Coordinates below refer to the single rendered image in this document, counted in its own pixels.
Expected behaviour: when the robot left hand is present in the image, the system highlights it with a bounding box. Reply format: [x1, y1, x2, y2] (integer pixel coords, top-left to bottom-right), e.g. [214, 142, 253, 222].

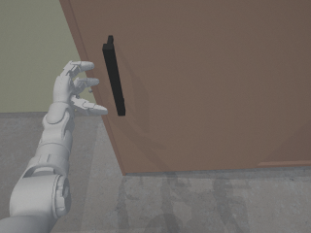
[52, 60, 108, 116]

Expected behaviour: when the robot left upper arm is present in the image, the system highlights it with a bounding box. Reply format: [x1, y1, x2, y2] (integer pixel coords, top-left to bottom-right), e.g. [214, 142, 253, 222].
[0, 174, 72, 233]

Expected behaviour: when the handle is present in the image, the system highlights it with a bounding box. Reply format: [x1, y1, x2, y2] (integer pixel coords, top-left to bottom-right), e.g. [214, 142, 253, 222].
[102, 35, 125, 117]

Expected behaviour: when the wardrobe door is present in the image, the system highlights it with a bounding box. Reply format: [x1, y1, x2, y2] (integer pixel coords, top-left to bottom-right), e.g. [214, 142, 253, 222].
[262, 119, 311, 162]
[70, 0, 311, 173]

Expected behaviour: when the left robot forearm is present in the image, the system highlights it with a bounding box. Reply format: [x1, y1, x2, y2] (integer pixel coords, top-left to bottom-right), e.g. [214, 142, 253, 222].
[9, 102, 75, 216]

